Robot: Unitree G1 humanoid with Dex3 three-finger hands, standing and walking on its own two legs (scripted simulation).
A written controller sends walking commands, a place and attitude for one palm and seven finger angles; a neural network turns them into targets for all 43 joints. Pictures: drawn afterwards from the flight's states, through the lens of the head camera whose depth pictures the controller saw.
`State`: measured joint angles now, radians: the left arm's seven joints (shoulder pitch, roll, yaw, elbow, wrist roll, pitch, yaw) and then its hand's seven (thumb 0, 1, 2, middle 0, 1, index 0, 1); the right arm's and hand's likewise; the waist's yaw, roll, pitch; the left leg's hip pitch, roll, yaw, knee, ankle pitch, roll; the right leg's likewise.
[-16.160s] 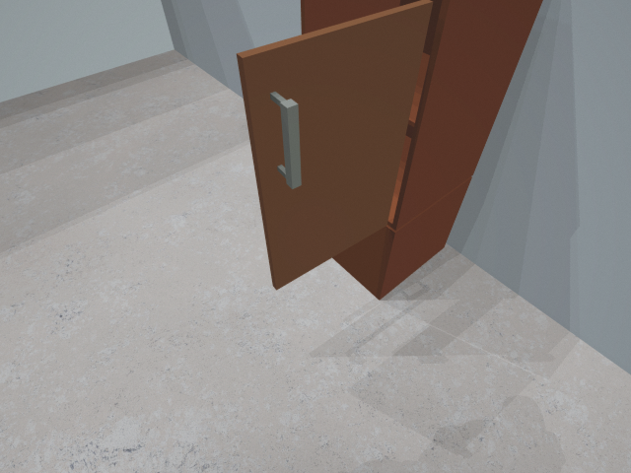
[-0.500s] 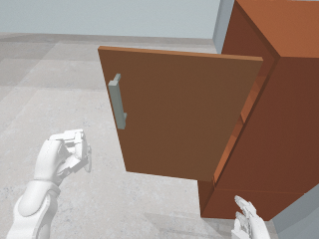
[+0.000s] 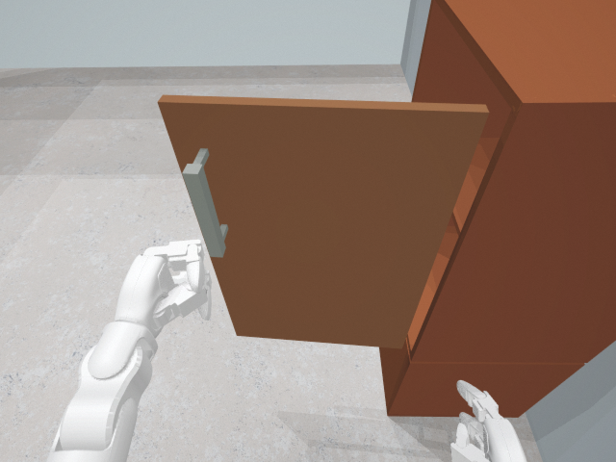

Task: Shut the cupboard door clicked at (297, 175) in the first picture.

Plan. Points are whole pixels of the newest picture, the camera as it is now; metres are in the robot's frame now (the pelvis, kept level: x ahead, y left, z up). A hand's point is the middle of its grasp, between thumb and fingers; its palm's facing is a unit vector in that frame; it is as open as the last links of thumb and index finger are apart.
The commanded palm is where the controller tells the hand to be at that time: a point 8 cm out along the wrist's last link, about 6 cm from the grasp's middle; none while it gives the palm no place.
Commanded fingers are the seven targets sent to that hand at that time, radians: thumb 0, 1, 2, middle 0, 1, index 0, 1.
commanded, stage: bring the fist close to the handle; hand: left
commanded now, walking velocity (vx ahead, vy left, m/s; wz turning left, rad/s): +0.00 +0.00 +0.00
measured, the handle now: (210, 205) +0.42 +0.18 +0.12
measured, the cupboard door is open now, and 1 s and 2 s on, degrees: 86 86 70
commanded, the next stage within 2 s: push the door shut along its arc in 0.70 s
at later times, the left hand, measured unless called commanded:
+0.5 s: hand (226, 254) +0.33 +0.13 +0.13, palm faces -0.02 -1.00 -0.03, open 3.1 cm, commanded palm +0.30 +0.18 +0.12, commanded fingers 0.00 0.90 0.90 -1.30 -1.50 -1.30 -1.50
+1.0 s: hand (226, 254) +0.33 +0.13 +0.12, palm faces -0.06 -1.00 -0.05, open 3.1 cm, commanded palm +0.32 +0.18 +0.12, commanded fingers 0.00 0.90 0.90 -1.30 -1.50 -1.30 -1.50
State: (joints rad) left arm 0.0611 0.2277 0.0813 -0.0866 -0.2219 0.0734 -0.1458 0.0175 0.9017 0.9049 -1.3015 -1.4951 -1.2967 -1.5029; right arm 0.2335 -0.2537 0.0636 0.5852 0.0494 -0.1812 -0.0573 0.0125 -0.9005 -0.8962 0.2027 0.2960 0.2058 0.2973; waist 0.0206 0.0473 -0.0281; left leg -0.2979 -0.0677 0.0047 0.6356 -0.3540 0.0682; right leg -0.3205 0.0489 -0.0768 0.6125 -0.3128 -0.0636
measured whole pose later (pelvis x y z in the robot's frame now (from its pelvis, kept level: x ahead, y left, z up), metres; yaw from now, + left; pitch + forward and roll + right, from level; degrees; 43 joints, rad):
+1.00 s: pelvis +0.00 -0.01 +0.00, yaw -1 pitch +1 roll +0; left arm -0.18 0.23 0.07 0.18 -0.20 0.01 -0.11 0.02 0.90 0.90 -1.30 -1.49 -1.30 -1.50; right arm 0.21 -0.25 0.07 0.60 0.05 -0.10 -0.05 0.01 -0.90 -0.90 0.20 0.30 0.21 0.30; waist 0.00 0.04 -0.02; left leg -0.28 -0.06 0.01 0.60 -0.34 0.06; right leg -0.31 0.05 -0.07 0.59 -0.30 -0.07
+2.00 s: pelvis +0.00 +0.01 -0.01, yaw -1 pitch +9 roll +0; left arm -0.88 0.31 0.11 1.04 -0.19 -0.21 -0.34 0.02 0.90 0.90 -1.30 -1.50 -1.30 -1.50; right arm 0.33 -0.28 0.05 0.69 0.03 -0.10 -0.02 0.01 -0.90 -0.90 0.20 0.30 0.21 0.30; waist -0.12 0.01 -0.04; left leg -0.48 -0.08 0.03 0.68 -0.35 0.08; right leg -0.52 0.03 -0.06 0.68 -0.32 -0.05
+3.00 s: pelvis +0.01 +0.00 -0.02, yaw -1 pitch +18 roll -1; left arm -1.11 0.12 0.22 1.14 -0.10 -0.26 0.18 0.03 0.94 0.97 -1.30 -1.49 -1.33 -1.50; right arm 0.40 -0.25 0.01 0.72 -0.05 -0.11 0.08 0.01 -0.90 -0.90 0.20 0.30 0.20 0.30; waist -0.15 0.04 -0.11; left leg -0.69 -0.06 0.03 0.77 -0.40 0.07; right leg -0.72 0.05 -0.06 0.75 -0.35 -0.06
